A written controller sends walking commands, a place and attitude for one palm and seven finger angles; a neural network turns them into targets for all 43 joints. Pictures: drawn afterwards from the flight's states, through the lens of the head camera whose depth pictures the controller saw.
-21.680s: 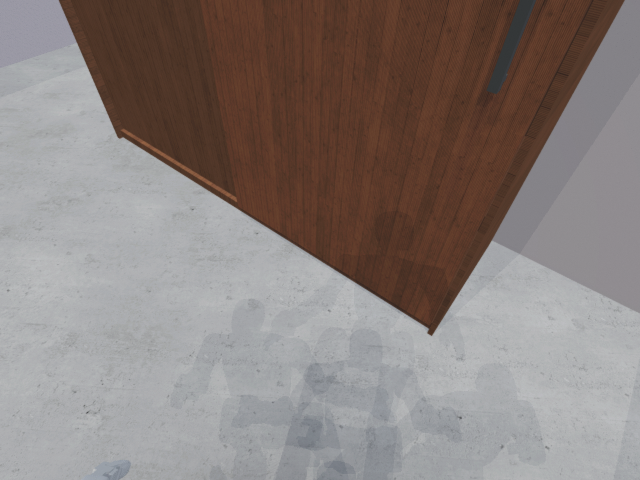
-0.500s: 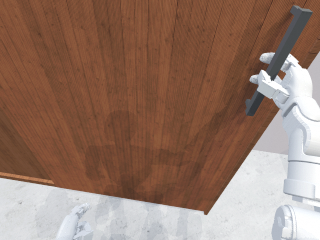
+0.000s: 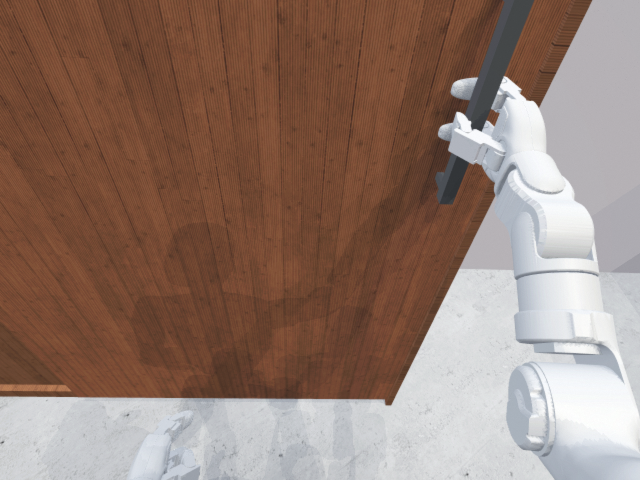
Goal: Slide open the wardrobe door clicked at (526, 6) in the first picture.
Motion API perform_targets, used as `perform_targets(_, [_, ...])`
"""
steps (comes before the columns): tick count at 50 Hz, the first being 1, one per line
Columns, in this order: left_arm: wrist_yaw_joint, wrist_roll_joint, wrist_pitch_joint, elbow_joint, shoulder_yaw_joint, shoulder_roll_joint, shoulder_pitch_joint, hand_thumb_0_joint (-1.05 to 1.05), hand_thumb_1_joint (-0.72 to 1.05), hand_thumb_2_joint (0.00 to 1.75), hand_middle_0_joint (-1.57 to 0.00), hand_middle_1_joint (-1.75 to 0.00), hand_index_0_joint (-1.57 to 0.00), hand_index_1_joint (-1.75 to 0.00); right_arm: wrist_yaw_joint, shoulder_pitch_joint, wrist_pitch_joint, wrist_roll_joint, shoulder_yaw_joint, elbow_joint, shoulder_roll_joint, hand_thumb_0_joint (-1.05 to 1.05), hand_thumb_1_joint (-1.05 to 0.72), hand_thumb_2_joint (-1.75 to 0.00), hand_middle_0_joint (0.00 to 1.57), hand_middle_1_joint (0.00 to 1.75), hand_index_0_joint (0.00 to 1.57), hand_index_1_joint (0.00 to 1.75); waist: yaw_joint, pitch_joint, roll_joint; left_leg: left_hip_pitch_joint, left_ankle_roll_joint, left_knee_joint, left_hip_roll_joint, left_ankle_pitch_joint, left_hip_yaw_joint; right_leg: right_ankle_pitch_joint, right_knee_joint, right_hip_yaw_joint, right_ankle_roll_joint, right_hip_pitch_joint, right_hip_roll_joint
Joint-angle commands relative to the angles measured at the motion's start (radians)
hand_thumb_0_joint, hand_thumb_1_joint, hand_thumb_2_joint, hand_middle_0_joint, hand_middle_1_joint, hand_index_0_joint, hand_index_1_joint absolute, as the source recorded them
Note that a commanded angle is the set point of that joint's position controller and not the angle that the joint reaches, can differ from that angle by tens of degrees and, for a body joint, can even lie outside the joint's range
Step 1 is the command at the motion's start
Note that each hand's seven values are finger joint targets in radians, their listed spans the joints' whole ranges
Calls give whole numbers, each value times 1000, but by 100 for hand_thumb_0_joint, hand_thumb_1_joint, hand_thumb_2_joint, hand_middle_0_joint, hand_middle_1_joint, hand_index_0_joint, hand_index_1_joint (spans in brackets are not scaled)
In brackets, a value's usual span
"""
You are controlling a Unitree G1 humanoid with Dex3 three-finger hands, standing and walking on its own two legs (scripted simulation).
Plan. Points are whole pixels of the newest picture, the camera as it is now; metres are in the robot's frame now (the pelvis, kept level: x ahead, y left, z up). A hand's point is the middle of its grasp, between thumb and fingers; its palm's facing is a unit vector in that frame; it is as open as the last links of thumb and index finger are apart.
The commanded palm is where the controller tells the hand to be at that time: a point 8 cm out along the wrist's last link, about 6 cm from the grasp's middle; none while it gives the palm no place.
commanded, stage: tug the door sideways, standing still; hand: right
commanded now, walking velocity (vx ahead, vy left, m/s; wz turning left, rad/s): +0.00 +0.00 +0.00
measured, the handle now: (471, 108) +0.48 -0.17 +0.26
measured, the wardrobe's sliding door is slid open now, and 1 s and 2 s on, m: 0.00 0.06 0.40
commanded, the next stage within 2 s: step sideways, sliding the door along in 0.22 s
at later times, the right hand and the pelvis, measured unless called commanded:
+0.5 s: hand (448, 141) +0.44 -0.13 +0.24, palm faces +0.18 +0.97 -0.13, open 6.0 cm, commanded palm +0.41 -0.14 +0.25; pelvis -0.01 +0.02 -0.01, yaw +1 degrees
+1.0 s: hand (392, 138) +0.45 -0.07 +0.23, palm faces +0.36 +0.93 -0.08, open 6.6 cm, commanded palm +0.41 -0.05 +0.24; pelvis +0.04 +0.15 -0.02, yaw -4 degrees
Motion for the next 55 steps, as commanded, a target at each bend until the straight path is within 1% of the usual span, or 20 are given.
perform_targets(1, [2,6,-51,-119,41,119,-74,0,90,90,-20,-30,-20,-30,87,-667,-109,47,208,-283,118,0,-90,-90,45,140,45,140,110,-393,-50,41,45,34,-40,444,-27,763,35,54,59,252,-48])
perform_targets(16, [-6,8,-81,-84,43,125,-38,0,90,90,-20,-30,-20,-30,95,-698,-163,55,200,-128,121,0,-90,-90,45,140,45,140,110,-364,-5,29,47,25,-47,392,-21,649,21,56,64,197,-33])
perform_targets(17, [7,20,-78,-106,58,187,-43,0,90,90,-20,-30,-20,-30,-4,-672,-344,-50,-91,-119,-402,0,-90,-90,45,140,45,140,63,-257,3,-6,13,37,-14,276,-61,545,46,69,0,48,-101])
perform_targets(18, [10,28,-67,-87,54,154,-35,0,90,90,-20,-30,-20,-30,-17,-571,-411,-64,55,-9,-191,0,-90,-90,45,140,45,140,77,-246,26,-2,4,86,-6,223,-50,428,25,90,-5,21,-110])
perform_targets(19, [14,28,-73,-104,60,140,-41,0,90,90,-20,-30,-20,-30,-14,-566,-461,-46,123,-57,-93,0,-90,-90,45,140,45,140,80,-257,-9,-42,2,141,-17,164,-36,364,4,123,-16,44,-149])
perform_targets(22, [31,28,-76,-123,74,130,-56,0,90,90,-20,-30,-20,-30,-26,-651,-540,-31,153,-152,-82,0,-90,-90,45,140,45,140,99,-257,-177,-312,8,426,-53,-174,-46,418,-32,284,-123,245,-306])
perform_targets(24, [21,22,-68,-130,75,118,-64,0,90,90,-20,-30,-20,-30,-30,-671,-548,-27,179,-183,-43,0,-90,-90,45,140,45,140,94,-203,-166,-449,21,527,-31,-272,-83,505,-27,316,-182,341,-366])
perform_targets(31, [0,-1,-77,-179,83,112,-81,0,90,90,-20,-30,-20,-30,-18,-682,-584,-28,250,-361,40,0,-90,-90,45,140,45,140,102,-229,-190,-329,30,331,-11,-117,-46,702,87,115,-143,388,-346])
perform_targets(34, [-9,-11,-90,-205,91,116,-96,0,90,90,-20,-30,-20,-30,-15,-631,-592,-35,244,-417,26,0,-90,-90,45,140,45,140,75,-273,-137,27,36,133,-38,105,-15,692,233,-6,-69,198,-279])
perform_targets(35, [-9,-19,-87,-212,93,113,-111,0,90,90,-20,-30,-20,-30,-18,-604,-589,-46,221,-435,-8,0,-90,-90,45,140,45,140,60,-303,-7,202,52,77,24,368,-74,548,377,-63,-39,56,-200])
perform_targets(36, [-5,-22,-85,-216,91,96,-130,0,90,90,-20,-30,-20,-30,-22,-581,-582,-59,213,-454,-38,0,-90,-90,45,140,45,140,67,-334,144,320,106,63,173,642,-240,254,501,-80,3,-129,-99])
perform_targets(37, [-1,-22,-93,-212,97,85,-141,0,90,90,-20,-30,-20,-30,-25,-550,-579,-56,186,-458,-73,0,-90,-90,45,140,45,140,49,-309,213,362,170,52,260,844,-367,-203,599,-21,36,-254,-4])
perform_targets(39, [1,-23,-104,-197,93,69,-142,0,90,90,-20,-30,-20,-30,-18,-511,-587,-52,217,-522,-29,0,-90,-90,45,140,45,140,42,-268,211,340,178,93,286,950,-366,-319,597,45,27,-284,-39])
perform_targets(41, [0,-16,-121,-186,78,56,-146,0,90,90,-20,-30,-20,-30,-24,-526,-610,-58,248,-594,11,0,-90,-90,45,140,45,140,82,-280,142,300,151,197,245,1007,-243,-166,274,10,23,-186,-78])
perform_targets(42, [1,-15,-117,-183,84,56,-132,0,90,90,-20,-30,-20,-30,-29,-502,-622,-58,264,-586,23,0,-90,-90,45,140,45,140,94,-318,104,190,108,290,198,926,-174,89,99,-13,18,-7,-117])
perform_targets(43, [-4,-11,-107,-194,105,86,-131,0,90,90,-20,-30,-20,-30,-28,-492,-633,-45,278,-616,32,0,-90,-90,45,140,45,140,100,-352,-8,-74,26,402,116,589,-97,588,15,110,-43,260,-280])
perform_targets(44, [-27,-7,-95,-216,135,120,-142,0,90,90,-20,-30,-20,-30,-19,-483,-638,-27,288,-643,55,0,-90,-90,45,140,45,140,76,-401,-193,-336,-18,582,16,-137,-109,1061,71,337,-169,460,-527])
perform_targets(45, [-58,-4,-83,-221,159,148,-161,0,90,90,-20,-30,-20,-30,-12,-528,-641,-45,229,-626,29,0,-90,-90,45,140,45,140,51,-407,-122,-368,25,725,24,-282,-201,976,98,267,-193,468,-564])
perform_targets(49, [-83,-5,-87,-241,153,128,-140,0,90,90,-20,-30,-20,-30,-10,-466,-639,-64,258,-693,52,0,-90,-90,45,140,45,140,90,-286,-134,-498,12,603,11,-235,-121,1044,159,146,-145,531,-478])
perform_targets(55, [-96,-4,-136,-301,136,101,-148,0,90,90,-20,-30,-20,-30,0,-326,-651,-75,221,-775,-12,0,-90,-90,45,140,45,140,89,-271,-312,-211,-13,226,-76,-20,17,1083,209,-81,-16,443,-351])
